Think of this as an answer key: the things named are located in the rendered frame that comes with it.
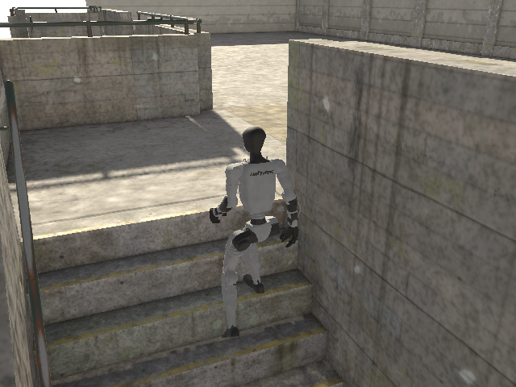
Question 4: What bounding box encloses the robot left thigh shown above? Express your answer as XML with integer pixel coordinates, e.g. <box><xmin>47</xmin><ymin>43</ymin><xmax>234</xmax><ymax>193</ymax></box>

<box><xmin>223</xmin><ymin>230</ymin><xmax>252</xmax><ymax>285</ymax></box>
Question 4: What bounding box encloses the left robot hand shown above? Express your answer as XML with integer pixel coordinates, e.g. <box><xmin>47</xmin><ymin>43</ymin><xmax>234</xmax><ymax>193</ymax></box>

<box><xmin>209</xmin><ymin>208</ymin><xmax>227</xmax><ymax>223</ymax></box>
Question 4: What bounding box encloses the robot left upper arm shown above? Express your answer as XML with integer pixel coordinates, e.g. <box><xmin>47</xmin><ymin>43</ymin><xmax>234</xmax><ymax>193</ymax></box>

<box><xmin>225</xmin><ymin>163</ymin><xmax>243</xmax><ymax>208</ymax></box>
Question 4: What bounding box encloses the right robot hand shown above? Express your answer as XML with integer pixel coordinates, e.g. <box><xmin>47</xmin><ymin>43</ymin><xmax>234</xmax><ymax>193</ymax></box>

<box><xmin>280</xmin><ymin>225</ymin><xmax>298</xmax><ymax>248</ymax></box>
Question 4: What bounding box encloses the robot left forearm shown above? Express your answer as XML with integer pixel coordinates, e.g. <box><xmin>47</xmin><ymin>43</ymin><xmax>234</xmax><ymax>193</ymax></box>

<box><xmin>213</xmin><ymin>197</ymin><xmax>231</xmax><ymax>217</ymax></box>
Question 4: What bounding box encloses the right robot shin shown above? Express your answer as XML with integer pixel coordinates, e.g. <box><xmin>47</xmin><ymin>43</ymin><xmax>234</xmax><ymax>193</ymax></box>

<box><xmin>243</xmin><ymin>243</ymin><xmax>260</xmax><ymax>285</ymax></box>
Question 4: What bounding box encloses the robot right forearm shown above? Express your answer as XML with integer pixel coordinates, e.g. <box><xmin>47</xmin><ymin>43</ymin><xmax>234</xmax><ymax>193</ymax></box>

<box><xmin>286</xmin><ymin>197</ymin><xmax>298</xmax><ymax>227</ymax></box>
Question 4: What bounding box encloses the robot right upper arm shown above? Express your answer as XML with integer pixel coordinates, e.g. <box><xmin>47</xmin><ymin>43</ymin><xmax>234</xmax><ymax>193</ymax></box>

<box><xmin>271</xmin><ymin>159</ymin><xmax>296</xmax><ymax>202</ymax></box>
